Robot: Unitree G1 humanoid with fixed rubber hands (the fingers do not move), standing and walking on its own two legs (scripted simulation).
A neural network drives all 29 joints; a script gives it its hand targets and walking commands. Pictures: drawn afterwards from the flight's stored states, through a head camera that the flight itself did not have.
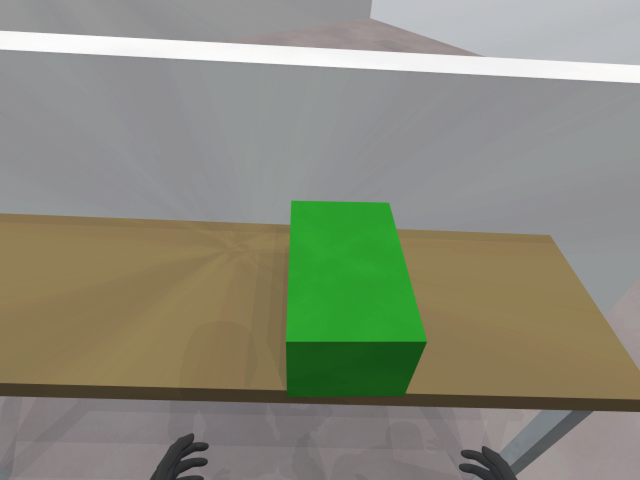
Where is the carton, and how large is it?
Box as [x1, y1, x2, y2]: [286, 201, 426, 396]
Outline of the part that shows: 291,201 286,328 287,396 403,395 425,345 426,339 389,204 381,202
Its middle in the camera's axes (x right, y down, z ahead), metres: +0.04 +0.09 +0.65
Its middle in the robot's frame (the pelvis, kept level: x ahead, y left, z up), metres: +0.44 -0.01 -0.02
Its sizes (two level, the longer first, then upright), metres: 0.295 0.181 0.151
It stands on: a table, 0.68 m high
